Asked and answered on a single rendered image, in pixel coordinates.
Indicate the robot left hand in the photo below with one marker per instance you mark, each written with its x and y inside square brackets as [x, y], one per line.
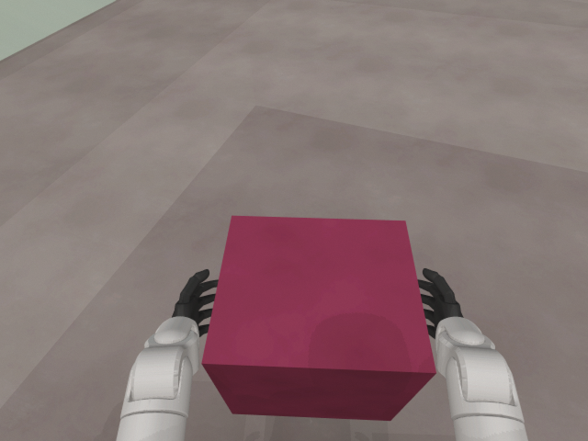
[190, 301]

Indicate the carton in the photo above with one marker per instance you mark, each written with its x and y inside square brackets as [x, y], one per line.
[318, 318]

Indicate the left robot forearm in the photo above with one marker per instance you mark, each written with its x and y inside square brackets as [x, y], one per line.
[157, 398]

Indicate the right robot forearm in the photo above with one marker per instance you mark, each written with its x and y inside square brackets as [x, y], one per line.
[481, 390]

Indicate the robot right hand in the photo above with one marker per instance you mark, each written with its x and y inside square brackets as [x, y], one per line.
[443, 301]

